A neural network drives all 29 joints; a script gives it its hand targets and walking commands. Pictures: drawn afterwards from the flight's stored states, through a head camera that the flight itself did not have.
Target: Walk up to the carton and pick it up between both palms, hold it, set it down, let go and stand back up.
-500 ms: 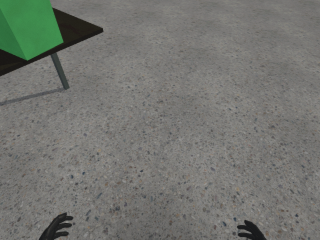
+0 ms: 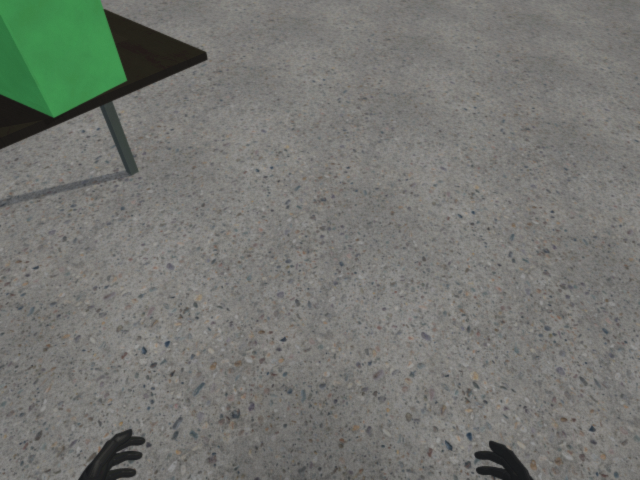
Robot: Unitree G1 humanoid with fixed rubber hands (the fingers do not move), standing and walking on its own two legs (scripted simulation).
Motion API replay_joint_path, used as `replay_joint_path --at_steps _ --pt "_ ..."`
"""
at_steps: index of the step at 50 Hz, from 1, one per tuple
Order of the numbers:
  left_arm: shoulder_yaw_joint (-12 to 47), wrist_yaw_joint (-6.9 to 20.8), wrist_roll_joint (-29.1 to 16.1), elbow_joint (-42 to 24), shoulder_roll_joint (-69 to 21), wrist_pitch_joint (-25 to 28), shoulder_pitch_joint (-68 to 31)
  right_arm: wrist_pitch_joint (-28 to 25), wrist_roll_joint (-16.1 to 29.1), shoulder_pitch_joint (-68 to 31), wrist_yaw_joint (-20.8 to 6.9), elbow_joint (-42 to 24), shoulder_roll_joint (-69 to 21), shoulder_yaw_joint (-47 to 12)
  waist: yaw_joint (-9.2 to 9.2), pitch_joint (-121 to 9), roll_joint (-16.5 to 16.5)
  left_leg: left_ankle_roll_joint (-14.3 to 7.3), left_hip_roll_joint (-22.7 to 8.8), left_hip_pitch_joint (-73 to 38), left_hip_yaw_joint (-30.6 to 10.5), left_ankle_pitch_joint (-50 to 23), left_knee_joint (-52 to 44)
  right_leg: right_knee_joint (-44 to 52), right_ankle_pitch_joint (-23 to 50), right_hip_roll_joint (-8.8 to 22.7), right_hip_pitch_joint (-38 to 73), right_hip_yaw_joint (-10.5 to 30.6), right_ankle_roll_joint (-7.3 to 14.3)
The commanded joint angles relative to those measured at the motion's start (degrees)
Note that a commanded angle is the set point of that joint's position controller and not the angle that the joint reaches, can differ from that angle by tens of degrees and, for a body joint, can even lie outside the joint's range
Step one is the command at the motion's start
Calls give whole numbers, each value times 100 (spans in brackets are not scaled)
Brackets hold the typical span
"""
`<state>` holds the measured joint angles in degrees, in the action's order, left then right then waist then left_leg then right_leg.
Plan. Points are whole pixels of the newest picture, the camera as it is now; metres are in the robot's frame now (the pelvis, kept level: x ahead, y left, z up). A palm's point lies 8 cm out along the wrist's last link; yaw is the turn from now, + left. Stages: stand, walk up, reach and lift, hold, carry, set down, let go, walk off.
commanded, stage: stand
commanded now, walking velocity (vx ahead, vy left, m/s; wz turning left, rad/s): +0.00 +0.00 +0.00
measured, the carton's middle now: (39, 32) +0.97 +0.62 +0.11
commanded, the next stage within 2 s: walk up in 1.66 s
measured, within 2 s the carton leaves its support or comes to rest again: neither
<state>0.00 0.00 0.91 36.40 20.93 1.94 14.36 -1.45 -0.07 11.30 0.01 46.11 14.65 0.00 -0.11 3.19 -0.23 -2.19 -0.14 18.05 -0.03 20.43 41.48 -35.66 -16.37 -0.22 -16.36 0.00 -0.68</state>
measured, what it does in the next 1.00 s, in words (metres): stands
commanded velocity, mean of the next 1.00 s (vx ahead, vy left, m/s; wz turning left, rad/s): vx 0.00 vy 0.00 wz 0.00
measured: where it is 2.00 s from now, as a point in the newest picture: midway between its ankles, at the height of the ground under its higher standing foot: outside the picture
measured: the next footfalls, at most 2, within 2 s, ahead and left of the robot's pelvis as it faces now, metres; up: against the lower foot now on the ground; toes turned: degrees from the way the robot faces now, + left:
none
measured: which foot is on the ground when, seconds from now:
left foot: down 0.00-1.00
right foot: down 0.00-1.00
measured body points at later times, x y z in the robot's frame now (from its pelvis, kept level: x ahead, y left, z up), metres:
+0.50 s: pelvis +0.00 +0.00 +0.00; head +0.01 +0.02 +0.45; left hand +0.15 +0.28 -0.09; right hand +0.12 -0.26 -0.11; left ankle +0.02 +0.09 -0.72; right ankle +0.03 -0.15 -0.72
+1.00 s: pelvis +0.00 +0.00 +0.00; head +0.02 +0.01 +0.45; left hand +0.15 +0.28 -0.09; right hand +0.12 -0.26 -0.11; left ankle +0.02 +0.09 -0.72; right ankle +0.03 -0.15 -0.72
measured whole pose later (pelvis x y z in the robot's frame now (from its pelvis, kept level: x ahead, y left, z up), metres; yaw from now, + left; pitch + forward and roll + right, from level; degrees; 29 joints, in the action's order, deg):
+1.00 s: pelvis +0.00 +0.00 +0.00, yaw +0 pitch -2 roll -2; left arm 0.0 0.0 0.6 38.0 21.0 1.4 12.5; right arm -1.9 -0.1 11.3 0.0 47.3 14.7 0.0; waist -0.1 3.1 -0.6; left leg -2.2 -0.1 18.0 -0.1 19.5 39.4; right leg -33.8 -15.6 -0.2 -16.4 0.0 -0.8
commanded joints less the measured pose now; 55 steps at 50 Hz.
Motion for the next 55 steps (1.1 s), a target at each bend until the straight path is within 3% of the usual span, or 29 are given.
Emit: replay_joint_path --at_steps 1,2,4,7,9,11,13,15,16,20,23,25,26,27,29,30,35,37,40,44,45,46,47,48,49,51,52,54,55 --pt "-309 -5 -80 236 964 182 -271 -236 -134 -630 -2 -201 1783 455 -27 -297 -679 -72 -781 143 -1162 -807 -1914 506 455 477 409 363 333" --pt "-283 -20 -18 382 937 161 -213 -202 -101 -771 -28 -206 1806 525 -44 -544 -346 -108 -652 54 -999 -763 -1843 565 530 468 641 276 346" --pt "-306 -50 -27 281 875 160 -430 -197 -63 -648 10 -186 1676 476 96 -648 -589 -101 -653 -194 -844 -1171 -1684 572 949 577 436 376 401" --pt "-319 -51 8 270 1093 107 -418 -181 -48 -687 -1 -209 1587 409 100 -603 -483 -193 -636 -49 -1009 -673 -1708 614 691 479 481 353 383" --pt "-285 -12 -23 326 882 146 -337 -202 -84 -682 -15 -197 1675 502 15 -697 -776 -102 -647 43 -929 -467 -1845 588 521 499 592 247 324" --pt "-367 -21 -53 337 1097 147 -241 -200 -68 -533 -36 -233 1691 492 40 -548 -351 -116 -706 36 -1009 -673 -1798 562 695 486 512 277 369" --pt "-341 -37 24 343 1062 120 -393 -191 -64 -643 -26 -235 1566 476 102 -528 -388 -137 -712 3 -1018 -508 -1748 630 644 577 481 388 426" --pt "-377 -52 -25 337 1063 132 -382 -191 -99 -585 -33 -223 1724 459 37 -537 -908 -168 -676 -37 -989 -695 -1832 577 674 495 521 325 341" --pt "-339 -51 3 400 1037 136 -423 -180 -140 -661 -40 -190 1765 506 51 -274 -592 -114 -662 176 -988 -784 -1921 647 712 453 466 230 302" --pt "-273 26 -18 417 923 135 -490 -176 -75 -602 31 -175 1624 438 27 -540 -377 -112 -620 127 -942 -538 -1868 705 416 573 657 393 405" --pt "-352 10 -56 308 1069 122 -317 -219 -84 -554 15 -163 1659 439 5 -134 -894 71 -910 176 -1214 -674 -2157 632 451 463 260 382 363" --pt "-345 17 18 430 1116 164 -219 -212 -35 -688 12 -185 1659 481 69 -665 -607 -136 -794 58 -1195 -328 -2002 636 488 484 643 259 366" --pt "-322 9 -40 362 935 177 -367 -233 -53 -668 26 -275 1654 470 -16 -593 -948 -79 -777 130 -1108 -484 -2039 675 624 507 719 337 358" --pt "-328 18 -43 362 1081 139 -443 -215 -114 -654 14 -179 1672 444 81 -505 -315 22 -815 47 -1208 -731 -2039 572 356 434 496 315 302" --pt "-251 17 -42 354 949 151 -402 -236 0 -560 19 -162 1738 500 -6 -452 -856 -14 -888 92 -1236 -1195 -2037 550 663 524 575 338 334" --pt "-320 -1 -44 468 1031 132 -418 -227 -51 -602 19 -66 1633 430 -26 -663 -501 -24 -684 -203 -912 -1632 -1834 655 802 539 624 378 391" --pt "-310 16 -33 467 1002 103 -502 -245 -32 -437 31 -75 1715 484 84 -624 -704 116 -807 -292 -1046 -1967 -1899 505 700 442 541 217 272" --pt "-279 -1 -51 487 942 128 -329 -232 -59 -565 43 -75 1705 501 105 -832 -757 -3 -819 -502 -1005 -2246 -1736 512 780 430 447 247 363" --pt "-277 15 -63 477 1001 120 -306 -220 -59 -505 11 -91 1833 490 18 -1072 -701 -5 -615 -530 -720 -1903 -1610 555 937 521 716 263 390" --pt "-328 -12 -107 517 1065 95 -390 -214 -80 -540 8 -78 1749 483 -28 -722 -609 9 -744 -161 -968 -1333 -1923 585 735 534 652 342 296" --pt "-281 -14 -45 507 1029 117 -413 -252 -80 -400 41 9 1817 509 90 -673 -697 96 -768 -338 -1062 -1814 -1968 558 587 560 491 332 382" --pt "-333 5 -72 541 1058 62 -416 -238 -53 -639 42 -31 1813 498 -46 -592 -436 -7 -807 -149 -1105 -1252 -1927 661 527 520 586 319 353" --pt "-331 8 -58 528 1043 51 -435 -227 -77 -565 19 -51 1681 472 69 -817 -733 11 -834 -311 -1141 -1113 -2001 578 662 548 629 289 360" --pt "-320 10 -74 417 965 66 -524 -223 -44 -582 42 1 1686 476 3 -791 -479 89 -780 -255 -1040 -1334 -2039 583 627 484 643 218 398" --pt "-319 -6 -47 498 950 57 -549 -239 -53 -559 48 21 1712 440 48 -560 -715 49 -888 -149 -1255 -1112 -2202 598 470 474 492 305 348" --pt "-319 16 -85 587 1058 97 -373 -236 -88 -601 15 -78 1744 471 8 -476 -704 -107 -872 39 -1221 -639 -2187 672 385 489 554 310 316" --pt "-270 23 -47 536 919 73 -387 -221 -129 -641 -1 -84 1725 480 11 -591 -476 34 -805 -143 -1128 -447 -2165 725 406 442 598 299 309" --pt "-293 31 3 477 934 120 -369 -224 -99 -645 14 -51 1620 455 -67 -674 -709 -39 -632 -46 -899 -605 -2012 779 543 576 699 421 411" --pt "-287 38 -31 518 993 122 -357 -223 -131 -712 -21 -91 1635 443 -53 -660 -467 -72 -658 -3 -948 -591 -1947 704 585 593 670 365 418"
